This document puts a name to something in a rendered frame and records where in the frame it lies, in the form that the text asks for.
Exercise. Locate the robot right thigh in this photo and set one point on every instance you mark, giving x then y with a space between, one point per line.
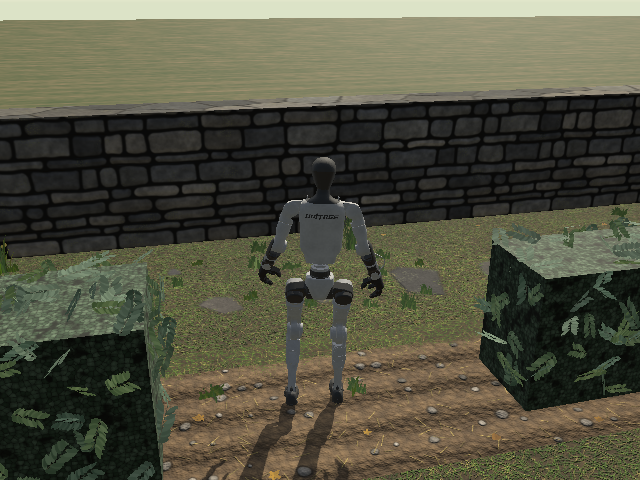
342 298

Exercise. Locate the robot left upper arm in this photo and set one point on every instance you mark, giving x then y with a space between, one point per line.
290 209

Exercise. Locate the left robot hand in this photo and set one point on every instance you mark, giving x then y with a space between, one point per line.
262 274

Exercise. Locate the right robot forearm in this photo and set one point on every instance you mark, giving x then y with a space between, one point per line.
371 264

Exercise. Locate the robot right upper arm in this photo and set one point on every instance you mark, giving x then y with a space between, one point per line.
353 211

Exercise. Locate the robot torso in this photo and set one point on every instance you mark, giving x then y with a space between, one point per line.
321 234

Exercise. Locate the right robot hand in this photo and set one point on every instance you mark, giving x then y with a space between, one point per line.
374 283

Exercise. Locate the left robot forearm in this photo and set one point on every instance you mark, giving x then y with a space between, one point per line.
270 257

